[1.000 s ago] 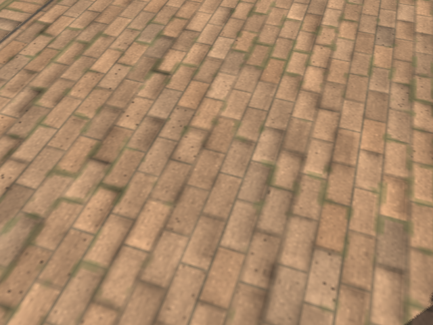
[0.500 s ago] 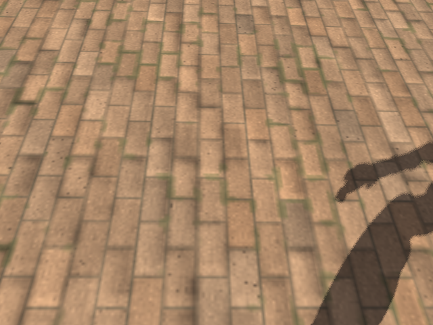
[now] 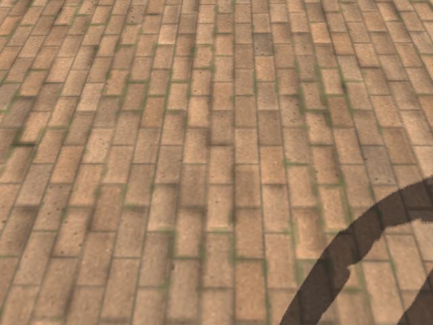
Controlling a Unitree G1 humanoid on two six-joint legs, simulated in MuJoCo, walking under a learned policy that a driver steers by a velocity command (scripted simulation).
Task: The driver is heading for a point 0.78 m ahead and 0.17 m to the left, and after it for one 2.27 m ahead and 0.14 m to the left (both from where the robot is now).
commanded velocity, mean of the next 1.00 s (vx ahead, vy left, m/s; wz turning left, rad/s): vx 0.50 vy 0.00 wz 0.38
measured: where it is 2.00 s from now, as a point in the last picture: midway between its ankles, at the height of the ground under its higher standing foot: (190, 268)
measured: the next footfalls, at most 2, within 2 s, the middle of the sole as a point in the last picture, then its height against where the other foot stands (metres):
left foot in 0.26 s outside the picture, level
right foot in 0.76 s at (227, 277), level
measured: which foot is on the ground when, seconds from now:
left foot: up 0.00-0.24, down 0.26-0.76, up 0.78-1.00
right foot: down 0.00-0.26, up 0.28-0.74, down 0.76-1.00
